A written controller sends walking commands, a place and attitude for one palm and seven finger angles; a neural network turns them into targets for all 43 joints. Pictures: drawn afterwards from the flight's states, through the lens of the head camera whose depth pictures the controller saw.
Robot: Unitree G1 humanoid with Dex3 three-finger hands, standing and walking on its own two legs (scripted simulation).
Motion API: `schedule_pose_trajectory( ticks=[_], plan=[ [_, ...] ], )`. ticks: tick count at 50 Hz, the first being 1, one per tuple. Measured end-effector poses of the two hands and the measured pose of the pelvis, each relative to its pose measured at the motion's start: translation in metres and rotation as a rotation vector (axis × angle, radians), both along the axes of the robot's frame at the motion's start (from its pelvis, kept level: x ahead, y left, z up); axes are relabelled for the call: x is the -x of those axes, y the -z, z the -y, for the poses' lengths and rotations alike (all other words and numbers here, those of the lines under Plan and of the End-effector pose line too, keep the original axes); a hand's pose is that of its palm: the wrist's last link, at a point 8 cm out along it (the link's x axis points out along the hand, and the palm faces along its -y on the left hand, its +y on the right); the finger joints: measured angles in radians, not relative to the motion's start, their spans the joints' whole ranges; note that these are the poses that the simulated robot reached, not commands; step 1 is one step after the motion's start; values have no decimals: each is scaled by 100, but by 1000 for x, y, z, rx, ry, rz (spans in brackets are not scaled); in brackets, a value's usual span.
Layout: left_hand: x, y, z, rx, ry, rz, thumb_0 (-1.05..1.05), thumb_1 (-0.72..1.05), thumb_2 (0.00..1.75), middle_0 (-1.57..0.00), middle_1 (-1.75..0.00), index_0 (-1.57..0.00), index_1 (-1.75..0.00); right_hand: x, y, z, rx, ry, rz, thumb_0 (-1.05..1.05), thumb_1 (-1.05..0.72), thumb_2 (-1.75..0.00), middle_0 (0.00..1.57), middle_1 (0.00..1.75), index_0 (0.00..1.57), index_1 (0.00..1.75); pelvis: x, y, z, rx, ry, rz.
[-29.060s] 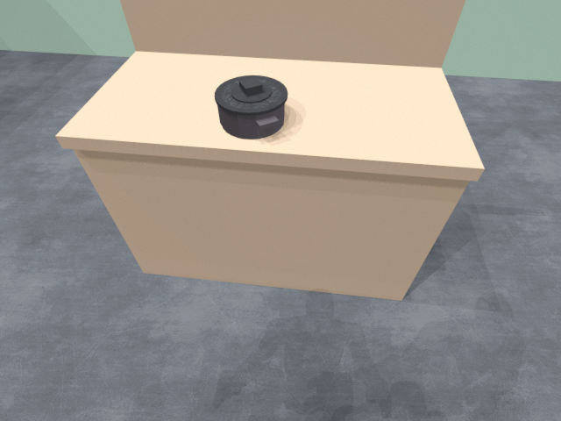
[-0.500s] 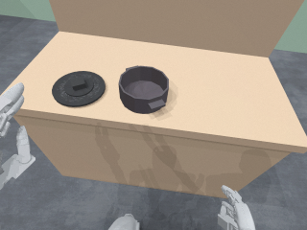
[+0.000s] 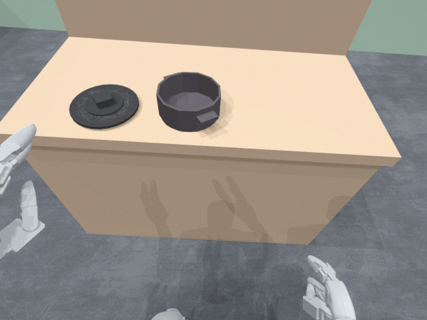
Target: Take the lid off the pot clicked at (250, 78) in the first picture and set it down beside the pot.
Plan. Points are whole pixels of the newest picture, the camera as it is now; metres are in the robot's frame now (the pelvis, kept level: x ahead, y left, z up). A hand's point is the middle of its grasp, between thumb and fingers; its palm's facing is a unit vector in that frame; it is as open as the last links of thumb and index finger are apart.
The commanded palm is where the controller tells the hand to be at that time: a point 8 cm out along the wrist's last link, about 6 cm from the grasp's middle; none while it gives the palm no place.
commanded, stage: stop stepping back and stand still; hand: left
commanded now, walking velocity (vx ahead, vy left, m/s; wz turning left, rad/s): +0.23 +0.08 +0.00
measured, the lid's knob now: (102, 98) +0.65 +0.34 +0.00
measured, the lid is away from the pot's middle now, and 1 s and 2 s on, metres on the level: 0.24 0.24 0.24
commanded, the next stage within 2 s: none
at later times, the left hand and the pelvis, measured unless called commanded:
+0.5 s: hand out of the picture +0.09 +0.27 +0.17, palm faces +0.36 -0.83 -0.42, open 7.4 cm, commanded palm +0.03 +0.31 +0.19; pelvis -0.08 +0.02 +0.00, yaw +4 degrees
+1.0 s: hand out of the picture +0.09 +0.26 -0.11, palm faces +0.10 -0.97 -0.24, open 7.4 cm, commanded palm none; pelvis -0.07 +0.04 +0.01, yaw +5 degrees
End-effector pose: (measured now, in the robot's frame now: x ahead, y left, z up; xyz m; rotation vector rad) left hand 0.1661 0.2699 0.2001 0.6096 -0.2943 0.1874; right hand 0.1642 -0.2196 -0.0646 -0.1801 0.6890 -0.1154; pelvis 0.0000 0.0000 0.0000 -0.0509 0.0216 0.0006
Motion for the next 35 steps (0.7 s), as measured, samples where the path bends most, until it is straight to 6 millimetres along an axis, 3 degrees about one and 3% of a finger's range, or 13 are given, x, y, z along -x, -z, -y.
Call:
schedule_pose_trajectory(
  ticks=[4, 10, 12, 17, 21, 24, 28, 32, 35],
  plan=[
    [24, 27, -2, 115, -43, -53, 1, 89, 90, -21, -30, -22, -30, 30, 11, 16, 14, 48, -41, 1, -91, -90, 20, 30, 21, 30, 25, 6, 0, 8, -22, 37],
    [72, 29, -9, 183, -30, 30, 2, 89, 90, -22, -30, -22, -30, 72, -12, 29, 137, 106, -5, 2, -91, -90, 20, 30, 20, 30, 42, 12, -8, -6, -16, 24],
    [81, 28, -16, 181, -31, 91, 1, 89, 90, -22, -30, -22, -30, 80, -13, 27, 167, 99, 14, 2, -91, -90, 20, 30, 20, 30, 53, 16, -13, -12, -28, 31],
    [91, 14, -34, 153, -99, 117, 1, 89, 90, -22, -30, -22, -30, 99, -15, 3, 90, 54, 21, 2, -91, -90, 20, 30, 20, 30, 70, 2, -14, -30, -40, 42],
    [105, 6, -36, 83, -123, 89, 1, 89, 90, -21, -30, -21, -30, 105, -4, -14, 23, -3, 11, 1, -91, -90, 20, 30, 20, 30, 77, 3, -14, -33, -41, 29],
    [115, 13, -34, 105, -101, 55, 1, 89, 90, -21, -30, -21, -30, 107, 6, -20, 22, -29, -41, 1, -91, -90, 20, 30, 20, 30, 84, 4, -19, -6, -68, 46],
    [125, 25, -47, 180, -128, 28, 1, 89, 90, -21, -30, -22, -30, 108, 0, -26, 59, -24, -90, 2, -91, -90, 20, 30, 21, 30, 81, -3, -30, -18, -61, 37],
    [121, 33, -65, 207, -152, 51, 1, 89, 90, -22, -30, -22, -30, 96, -7, -34, 121, -19, -28, 2, -91, -90, 20, 30, 21, 30, 82, 5, -46, -4, -61, 31],
    [108, 28, -74, 218, -154, 56, 1, 89, 90, -21, -30, -22, -30, 89, -14, -49, 99, -18, -5, 2, -91, -90, 20, 30, 20, 30, 83, -2, -51, -19, -56, 46]
  ],
)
